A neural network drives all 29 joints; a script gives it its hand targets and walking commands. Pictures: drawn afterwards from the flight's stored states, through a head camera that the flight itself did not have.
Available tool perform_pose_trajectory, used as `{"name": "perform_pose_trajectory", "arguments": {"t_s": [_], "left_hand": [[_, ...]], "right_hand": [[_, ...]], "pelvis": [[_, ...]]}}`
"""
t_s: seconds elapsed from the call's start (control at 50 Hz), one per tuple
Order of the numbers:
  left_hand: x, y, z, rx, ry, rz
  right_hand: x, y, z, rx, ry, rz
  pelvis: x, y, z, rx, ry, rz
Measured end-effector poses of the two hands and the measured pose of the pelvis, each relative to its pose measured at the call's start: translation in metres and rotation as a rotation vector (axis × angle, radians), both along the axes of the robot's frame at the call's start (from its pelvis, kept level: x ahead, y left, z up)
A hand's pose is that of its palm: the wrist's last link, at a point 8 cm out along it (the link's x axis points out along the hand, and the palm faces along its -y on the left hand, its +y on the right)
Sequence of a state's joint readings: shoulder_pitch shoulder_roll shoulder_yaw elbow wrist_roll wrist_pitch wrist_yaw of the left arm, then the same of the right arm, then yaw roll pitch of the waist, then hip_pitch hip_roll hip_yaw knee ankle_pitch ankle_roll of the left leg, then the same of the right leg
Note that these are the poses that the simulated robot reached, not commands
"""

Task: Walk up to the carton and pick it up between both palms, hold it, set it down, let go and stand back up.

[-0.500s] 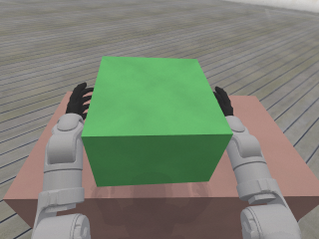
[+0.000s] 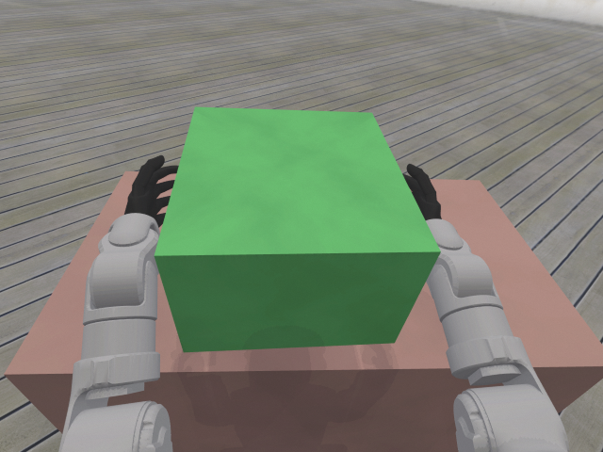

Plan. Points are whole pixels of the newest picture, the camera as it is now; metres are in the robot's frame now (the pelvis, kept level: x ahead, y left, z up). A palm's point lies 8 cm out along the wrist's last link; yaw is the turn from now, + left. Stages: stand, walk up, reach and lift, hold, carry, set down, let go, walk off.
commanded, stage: hold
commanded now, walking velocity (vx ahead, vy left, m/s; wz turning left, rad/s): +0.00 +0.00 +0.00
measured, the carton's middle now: (289, 218) +0.38 +0.01 +0.16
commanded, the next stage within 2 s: none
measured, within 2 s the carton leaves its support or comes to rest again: neither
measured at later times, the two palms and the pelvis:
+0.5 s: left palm (144, 217) +0.35 +0.19 +0.18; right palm (420, 223) +0.36 -0.17 +0.17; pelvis +0.00 +0.00 +0.00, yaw +0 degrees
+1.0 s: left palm (145, 220) +0.35 +0.19 +0.18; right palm (422, 223) +0.36 -0.17 +0.17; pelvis +0.00 +0.00 +0.00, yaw +0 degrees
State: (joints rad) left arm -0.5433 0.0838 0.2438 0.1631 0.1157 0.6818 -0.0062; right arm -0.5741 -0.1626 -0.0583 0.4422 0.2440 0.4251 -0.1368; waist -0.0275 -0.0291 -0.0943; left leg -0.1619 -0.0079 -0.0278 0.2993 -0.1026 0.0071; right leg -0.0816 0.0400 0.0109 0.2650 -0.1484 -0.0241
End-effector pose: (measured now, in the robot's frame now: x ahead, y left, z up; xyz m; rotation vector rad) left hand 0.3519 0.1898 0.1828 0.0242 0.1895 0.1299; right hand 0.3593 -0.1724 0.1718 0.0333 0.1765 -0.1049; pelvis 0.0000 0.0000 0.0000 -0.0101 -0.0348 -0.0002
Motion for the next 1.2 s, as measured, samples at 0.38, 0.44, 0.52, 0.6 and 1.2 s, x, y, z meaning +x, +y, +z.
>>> {"name": "perform_pose_trajectory", "arguments": {"t_s": [0.38,0.44,0.52,0.6,1.2], "left_hand": [[-0.001,0.001,-0.005,0.008,0.008,-0.005],[0.0,0.001,-0.002,0.02,0.002,-0.006],[0.001,0.001,-0.001,0.011,-0.002,-0.002],[0.0,0.001,-0.003,0.018,-0.007,-0.001],[-0.003,-0.002,-0.004,0.0,0.001,0.0]], "right_hand": [[0.0,0.002,-0.007,0.006,0.009,0.003],[0.001,0.002,-0.006,0.005,0.002,0.003],[0.003,0.001,-0.004,0.003,-0.002,0.005],[0.003,0.001,-0.003,-0.014,-0.008,0.01],[-0.002,-0.002,-0.004,-0.004,0.002,0.004]], "pelvis": [[-0.002,-0.002,0.0,-0.001,0.005,0.008],[-0.002,-0.002,0.0,-0.002,0.01,0.009],[-0.001,-0.001,0.0,-0.002,0.01,0.006],[0.002,-0.001,0.0,-0.002,0.013,0.006],[0.002,-0.002,0.0,0.0,0.001,0.002]]}}
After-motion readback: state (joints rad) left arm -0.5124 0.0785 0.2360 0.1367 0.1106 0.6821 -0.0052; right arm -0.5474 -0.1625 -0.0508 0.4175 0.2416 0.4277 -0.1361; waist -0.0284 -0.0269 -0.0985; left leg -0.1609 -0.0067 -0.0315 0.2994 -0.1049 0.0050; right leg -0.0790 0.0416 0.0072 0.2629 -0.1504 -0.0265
